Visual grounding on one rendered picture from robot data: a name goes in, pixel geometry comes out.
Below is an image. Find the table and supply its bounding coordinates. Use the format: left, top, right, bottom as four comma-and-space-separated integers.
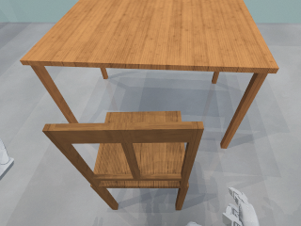
20, 0, 279, 149

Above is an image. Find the right robot hand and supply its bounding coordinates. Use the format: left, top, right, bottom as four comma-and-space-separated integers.
223, 187, 260, 226

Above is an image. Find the chair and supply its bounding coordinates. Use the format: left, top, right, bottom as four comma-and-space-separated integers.
42, 110, 204, 211

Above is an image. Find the left robot hand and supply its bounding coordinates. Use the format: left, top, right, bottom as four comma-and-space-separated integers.
0, 138, 14, 181

